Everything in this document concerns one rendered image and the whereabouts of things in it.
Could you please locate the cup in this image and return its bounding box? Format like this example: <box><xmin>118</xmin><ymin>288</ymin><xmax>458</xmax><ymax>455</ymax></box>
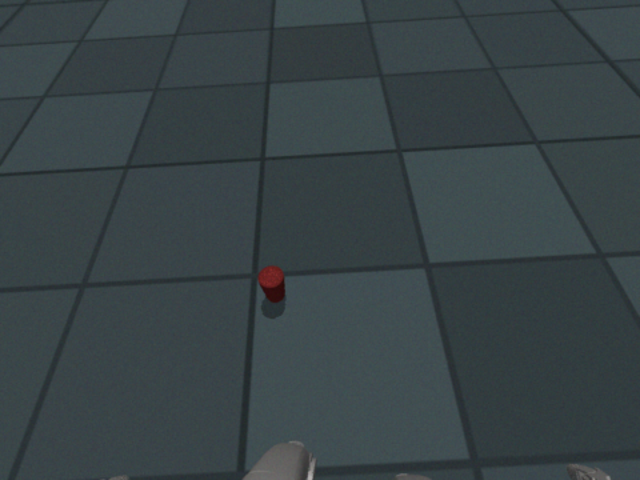
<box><xmin>258</xmin><ymin>266</ymin><xmax>285</xmax><ymax>303</ymax></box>

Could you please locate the right robot hand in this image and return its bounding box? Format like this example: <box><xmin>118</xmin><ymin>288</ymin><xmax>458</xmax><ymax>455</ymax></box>
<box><xmin>567</xmin><ymin>464</ymin><xmax>611</xmax><ymax>480</ymax></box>

